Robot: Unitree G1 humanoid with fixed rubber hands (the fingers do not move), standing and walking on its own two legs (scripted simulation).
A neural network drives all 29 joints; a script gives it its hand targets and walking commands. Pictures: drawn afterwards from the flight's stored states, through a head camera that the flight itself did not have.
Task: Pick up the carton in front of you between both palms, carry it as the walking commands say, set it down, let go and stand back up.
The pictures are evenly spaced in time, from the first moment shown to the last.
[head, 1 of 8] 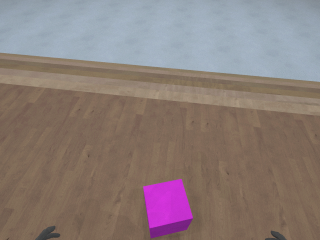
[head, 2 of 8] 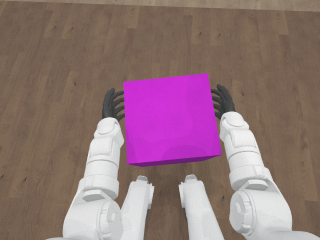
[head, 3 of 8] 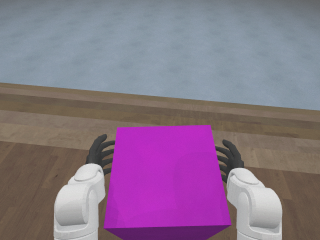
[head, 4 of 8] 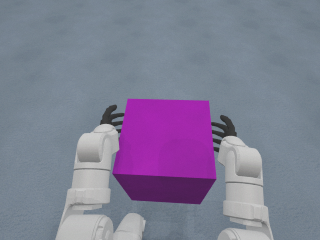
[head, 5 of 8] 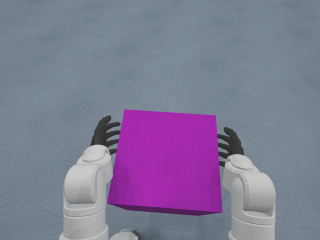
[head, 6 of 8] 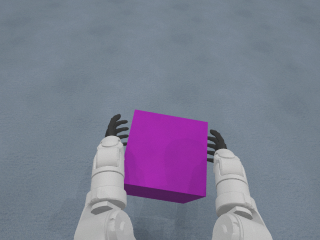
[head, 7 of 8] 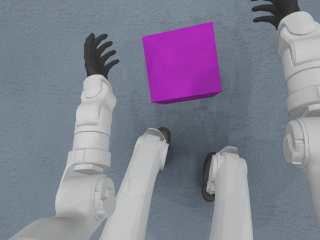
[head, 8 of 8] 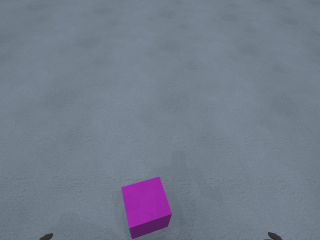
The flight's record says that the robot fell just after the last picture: no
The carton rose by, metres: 0.67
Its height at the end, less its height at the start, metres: -0.98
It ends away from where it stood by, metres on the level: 6.17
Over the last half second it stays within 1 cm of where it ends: yes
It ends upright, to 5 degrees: yes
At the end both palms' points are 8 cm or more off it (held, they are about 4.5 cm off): yes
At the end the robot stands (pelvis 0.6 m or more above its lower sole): yes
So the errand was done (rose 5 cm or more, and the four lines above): yes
